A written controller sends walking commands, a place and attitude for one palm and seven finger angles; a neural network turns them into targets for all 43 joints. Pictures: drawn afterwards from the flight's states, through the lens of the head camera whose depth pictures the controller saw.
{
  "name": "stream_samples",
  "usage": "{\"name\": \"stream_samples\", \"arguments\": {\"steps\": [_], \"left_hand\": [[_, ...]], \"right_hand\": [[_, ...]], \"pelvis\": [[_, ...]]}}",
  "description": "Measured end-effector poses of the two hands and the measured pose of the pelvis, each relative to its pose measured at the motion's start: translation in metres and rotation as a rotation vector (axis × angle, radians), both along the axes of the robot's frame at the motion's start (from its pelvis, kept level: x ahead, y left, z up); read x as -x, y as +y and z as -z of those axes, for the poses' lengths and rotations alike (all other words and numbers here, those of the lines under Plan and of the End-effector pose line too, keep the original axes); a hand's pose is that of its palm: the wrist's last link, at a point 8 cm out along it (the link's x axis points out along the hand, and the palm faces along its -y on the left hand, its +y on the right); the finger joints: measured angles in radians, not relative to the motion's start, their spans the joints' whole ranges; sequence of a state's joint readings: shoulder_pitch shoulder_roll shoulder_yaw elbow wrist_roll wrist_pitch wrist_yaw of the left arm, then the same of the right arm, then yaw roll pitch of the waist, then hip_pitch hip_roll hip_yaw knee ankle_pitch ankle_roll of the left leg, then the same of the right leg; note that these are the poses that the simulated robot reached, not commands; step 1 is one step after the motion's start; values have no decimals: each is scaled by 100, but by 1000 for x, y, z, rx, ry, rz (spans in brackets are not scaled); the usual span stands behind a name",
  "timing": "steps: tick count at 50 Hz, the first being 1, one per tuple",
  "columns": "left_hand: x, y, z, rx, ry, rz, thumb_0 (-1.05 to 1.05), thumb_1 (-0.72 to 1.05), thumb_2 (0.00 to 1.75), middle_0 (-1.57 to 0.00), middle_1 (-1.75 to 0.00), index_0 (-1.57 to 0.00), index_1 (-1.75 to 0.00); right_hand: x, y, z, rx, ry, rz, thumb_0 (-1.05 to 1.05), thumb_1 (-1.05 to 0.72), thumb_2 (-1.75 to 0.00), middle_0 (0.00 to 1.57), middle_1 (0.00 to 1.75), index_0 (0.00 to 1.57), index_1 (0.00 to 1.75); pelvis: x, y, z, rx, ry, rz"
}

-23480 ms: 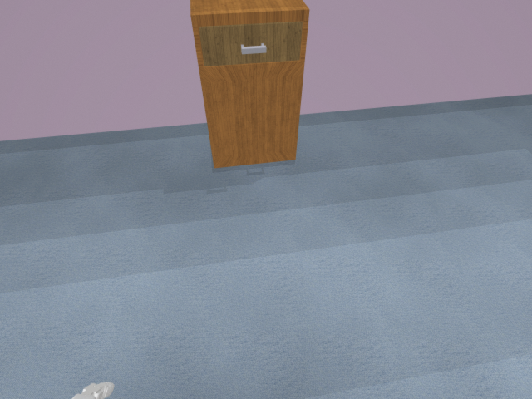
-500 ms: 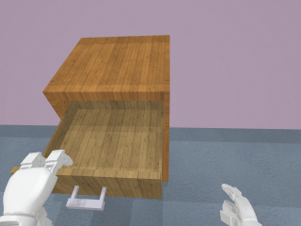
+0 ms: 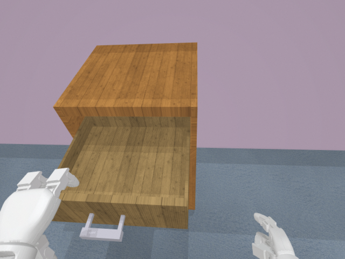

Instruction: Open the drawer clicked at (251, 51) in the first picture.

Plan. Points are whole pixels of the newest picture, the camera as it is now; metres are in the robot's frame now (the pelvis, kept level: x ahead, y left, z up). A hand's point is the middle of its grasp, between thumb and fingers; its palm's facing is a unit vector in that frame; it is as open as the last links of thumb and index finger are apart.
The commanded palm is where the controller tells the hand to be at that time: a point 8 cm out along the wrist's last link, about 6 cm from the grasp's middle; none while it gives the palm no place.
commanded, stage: draw the hand back to the body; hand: left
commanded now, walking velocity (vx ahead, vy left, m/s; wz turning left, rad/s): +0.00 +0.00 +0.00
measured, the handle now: (104, 226) +0.20 +0.23 -0.08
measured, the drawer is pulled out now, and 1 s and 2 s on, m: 0.30 0.30 0.30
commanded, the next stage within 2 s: step back with the hand held close in 1.24 s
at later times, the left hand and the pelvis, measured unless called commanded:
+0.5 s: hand (63, 198) +0.18 +0.22 +0.14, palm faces +0.39 -0.84 -0.39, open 13.1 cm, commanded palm +0.13 +0.27 +0.17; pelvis +0.01 -0.01 +0.01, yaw +4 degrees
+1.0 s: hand (53, 192) +0.17 +0.22 +0.18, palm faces +0.44 -0.79 -0.43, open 8.9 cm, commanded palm +0.12 +0.26 +0.19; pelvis +0.01 -0.03 +0.01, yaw +3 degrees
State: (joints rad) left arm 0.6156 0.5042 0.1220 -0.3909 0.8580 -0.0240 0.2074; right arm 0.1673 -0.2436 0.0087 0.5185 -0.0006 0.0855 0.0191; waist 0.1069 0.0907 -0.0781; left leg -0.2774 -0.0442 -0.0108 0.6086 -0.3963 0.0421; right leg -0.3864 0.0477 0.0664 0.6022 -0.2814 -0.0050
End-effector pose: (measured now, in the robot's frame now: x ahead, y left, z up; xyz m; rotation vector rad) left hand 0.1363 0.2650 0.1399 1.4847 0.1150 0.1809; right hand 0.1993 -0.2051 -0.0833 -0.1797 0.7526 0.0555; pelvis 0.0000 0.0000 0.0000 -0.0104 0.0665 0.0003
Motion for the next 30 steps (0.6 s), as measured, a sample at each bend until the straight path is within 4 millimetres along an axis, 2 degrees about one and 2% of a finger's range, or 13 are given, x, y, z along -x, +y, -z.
{"name": "stream_samples", "arguments": {"steps": [8,13,17,20,24,30], "left_hand": [[5,-5,-4,7,15,32,0,-49,30,-32,-120,-32,-120],[5,0,-14,-26,-7,42,0,-49,30,-33,-120,-32,-120],[4,6,-9,628,-182,-90,0,-47,31,-32,-119,-32,-119],[4,3,-3,887,-280,-131,0,-43,32,-32,-116,-32,-116],[1,-5,-16,1005,-384,-79,0,-33,37,-31,-110,-31,-110],[-2,-4,-39,972,-444,-25,0,-16,44,-29,-98,-29,-98]], "right_hand": [[-2,-2,-5,37,-3,-28,2,-90,-90,20,30,20,30],[-3,-3,-7,42,-5,-23,2,-90,-90,20,30,20,30],[0,-1,-14,13,-86,47,2,-90,-90,20,30,20,30],[6,1,-17,22,-112,66,2,-90,-90,20,30,20,30],[12,1,-20,39,-124,43,2,-90,-90,20,30,20,30],[12,-3,-18,25,-127,32,2,-90,-90,20,30,21,30]], "pelvis": [[2,0,-3,4,-13,-9],[2,0,-4,5,-22,-10],[2,0,-6,3,-74,-33],[-4,-3,-8,0,-93,-45],[-10,-8,-10,3,-110,-60],[-9,-14,-12,2,-113,-58]]}}
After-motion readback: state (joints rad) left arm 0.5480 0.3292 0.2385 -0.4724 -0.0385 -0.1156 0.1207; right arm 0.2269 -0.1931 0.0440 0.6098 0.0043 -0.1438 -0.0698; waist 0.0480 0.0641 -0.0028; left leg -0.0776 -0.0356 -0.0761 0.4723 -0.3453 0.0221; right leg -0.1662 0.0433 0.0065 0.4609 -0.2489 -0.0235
